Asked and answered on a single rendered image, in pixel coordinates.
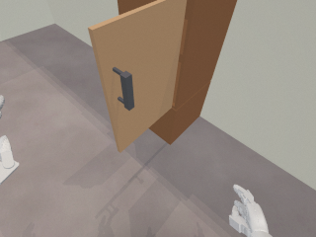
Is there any cupboard door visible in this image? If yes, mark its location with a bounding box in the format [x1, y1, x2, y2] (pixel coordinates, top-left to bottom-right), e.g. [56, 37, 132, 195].
[88, 0, 187, 153]

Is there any left robot hand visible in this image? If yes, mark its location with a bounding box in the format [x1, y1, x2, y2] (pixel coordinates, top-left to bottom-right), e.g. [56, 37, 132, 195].
[0, 95, 20, 185]

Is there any right robot hand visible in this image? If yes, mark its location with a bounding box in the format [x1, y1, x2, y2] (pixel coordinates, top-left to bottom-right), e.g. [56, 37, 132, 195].
[229, 184, 269, 237]

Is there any handle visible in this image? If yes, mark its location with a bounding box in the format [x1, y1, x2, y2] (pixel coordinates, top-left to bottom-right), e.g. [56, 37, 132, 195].
[113, 67, 134, 111]

